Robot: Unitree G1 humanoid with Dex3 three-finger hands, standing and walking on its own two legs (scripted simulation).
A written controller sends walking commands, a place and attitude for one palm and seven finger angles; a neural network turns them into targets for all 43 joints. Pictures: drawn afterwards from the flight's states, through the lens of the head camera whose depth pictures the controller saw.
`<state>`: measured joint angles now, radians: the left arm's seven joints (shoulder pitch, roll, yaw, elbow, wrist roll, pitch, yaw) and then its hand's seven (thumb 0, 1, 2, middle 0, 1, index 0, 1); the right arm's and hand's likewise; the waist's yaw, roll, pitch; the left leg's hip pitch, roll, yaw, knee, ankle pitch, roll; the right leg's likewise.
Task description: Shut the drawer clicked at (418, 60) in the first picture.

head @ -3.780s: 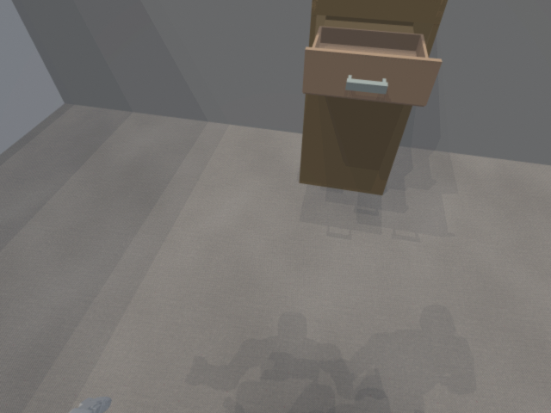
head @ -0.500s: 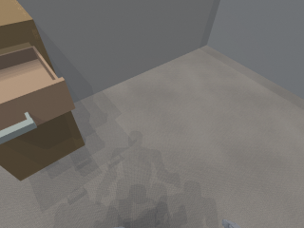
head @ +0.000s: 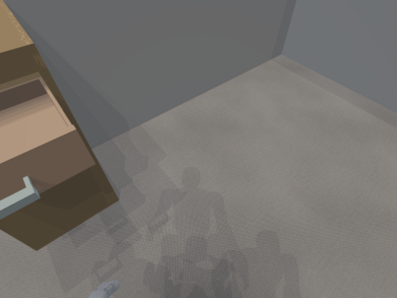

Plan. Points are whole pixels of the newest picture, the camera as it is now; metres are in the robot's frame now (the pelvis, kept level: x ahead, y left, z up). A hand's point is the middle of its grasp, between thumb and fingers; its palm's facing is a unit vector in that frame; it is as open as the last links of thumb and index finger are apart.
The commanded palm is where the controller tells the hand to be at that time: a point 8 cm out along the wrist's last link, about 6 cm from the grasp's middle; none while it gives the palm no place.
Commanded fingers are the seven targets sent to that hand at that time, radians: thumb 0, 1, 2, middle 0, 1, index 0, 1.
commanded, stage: turn to face it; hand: left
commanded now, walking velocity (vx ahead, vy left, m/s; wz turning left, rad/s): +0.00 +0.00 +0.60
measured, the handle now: (4, 199) +0.33 +0.43 +0.00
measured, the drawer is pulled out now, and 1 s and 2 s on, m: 0.30 0.30 0.30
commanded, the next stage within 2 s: take the last steps up to it in 0.94 s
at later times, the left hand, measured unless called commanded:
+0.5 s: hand out of the picture -0.08 +0.25 -0.19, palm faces +0.37 -0.89 -0.27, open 7.4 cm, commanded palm none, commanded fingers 0.00 0.90 0.90 -0.20 -0.30 -0.20 -0.30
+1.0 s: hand out of the picture -0.05 +0.20 -0.14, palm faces +0.53 -0.81 -0.27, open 7.3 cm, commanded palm none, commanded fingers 0.00 0.90 0.90 -0.20 -0.30 -0.20 -0.30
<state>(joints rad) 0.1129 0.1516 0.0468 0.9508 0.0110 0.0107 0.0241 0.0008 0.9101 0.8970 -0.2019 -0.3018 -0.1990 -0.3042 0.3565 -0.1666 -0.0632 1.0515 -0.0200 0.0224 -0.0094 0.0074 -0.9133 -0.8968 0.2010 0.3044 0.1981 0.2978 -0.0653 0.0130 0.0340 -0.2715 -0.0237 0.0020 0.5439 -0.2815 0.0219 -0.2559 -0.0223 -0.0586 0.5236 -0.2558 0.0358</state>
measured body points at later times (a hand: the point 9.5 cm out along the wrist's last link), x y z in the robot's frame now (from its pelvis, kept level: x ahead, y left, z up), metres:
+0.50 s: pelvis -0.02 +0.03 -0.01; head +0.00 +0.07 +0.43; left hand -0.10 +0.30 -0.17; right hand +0.20 -0.18 -0.12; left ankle -0.03 +0.13 -0.73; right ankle -0.01 -0.11 -0.70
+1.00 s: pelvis -0.02 +0.00 +0.00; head +0.01 -0.02 +0.45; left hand -0.08 +0.25 -0.12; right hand +0.14 -0.18 -0.16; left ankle -0.08 +0.11 -0.68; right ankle +0.04 -0.09 -0.73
